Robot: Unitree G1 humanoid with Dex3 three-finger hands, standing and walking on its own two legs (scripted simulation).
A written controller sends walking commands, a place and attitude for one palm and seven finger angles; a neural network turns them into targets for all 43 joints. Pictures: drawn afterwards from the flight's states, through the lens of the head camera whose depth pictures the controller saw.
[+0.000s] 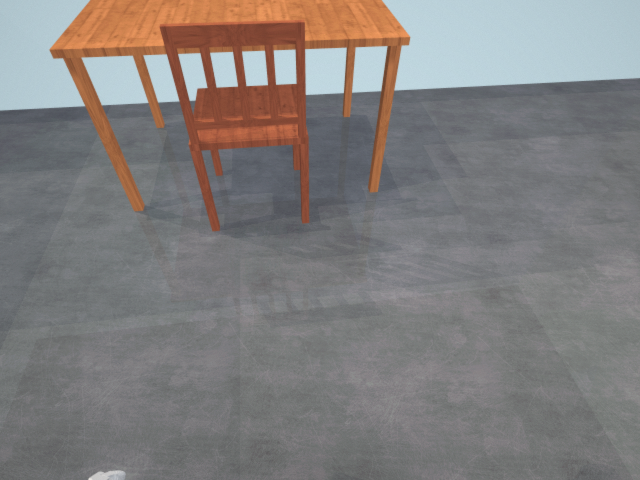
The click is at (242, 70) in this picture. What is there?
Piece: chair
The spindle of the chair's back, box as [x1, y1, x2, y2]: [232, 46, 249, 119]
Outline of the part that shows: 232,46 243,119 249,119 249,110 241,48 240,46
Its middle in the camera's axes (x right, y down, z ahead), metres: -0.26 -0.50 +1.26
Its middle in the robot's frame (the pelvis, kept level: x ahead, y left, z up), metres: +1.26 +0.33 -0.11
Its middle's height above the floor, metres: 0.66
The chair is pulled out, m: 0.00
